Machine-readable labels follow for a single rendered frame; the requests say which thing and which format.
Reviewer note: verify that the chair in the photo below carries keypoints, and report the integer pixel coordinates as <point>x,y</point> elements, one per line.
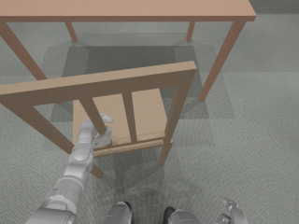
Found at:
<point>130,96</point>

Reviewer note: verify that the robot right foot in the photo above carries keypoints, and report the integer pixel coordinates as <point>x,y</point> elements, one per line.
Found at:
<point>167,213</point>

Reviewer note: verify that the robot left hand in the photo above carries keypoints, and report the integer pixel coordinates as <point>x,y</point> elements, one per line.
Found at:
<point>87,132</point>

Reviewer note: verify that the table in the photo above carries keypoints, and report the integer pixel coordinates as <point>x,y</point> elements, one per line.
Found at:
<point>68,11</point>

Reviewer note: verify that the robot right hand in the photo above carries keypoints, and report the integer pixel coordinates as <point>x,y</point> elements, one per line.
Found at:
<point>237,216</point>

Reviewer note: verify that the left robot upper arm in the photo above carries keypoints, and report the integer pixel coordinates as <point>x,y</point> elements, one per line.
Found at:
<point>53,216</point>

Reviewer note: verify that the robot left forearm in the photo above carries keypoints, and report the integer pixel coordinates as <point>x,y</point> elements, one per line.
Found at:
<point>72,182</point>

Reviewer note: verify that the robot right thigh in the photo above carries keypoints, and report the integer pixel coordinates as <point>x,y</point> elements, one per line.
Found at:
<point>184,217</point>

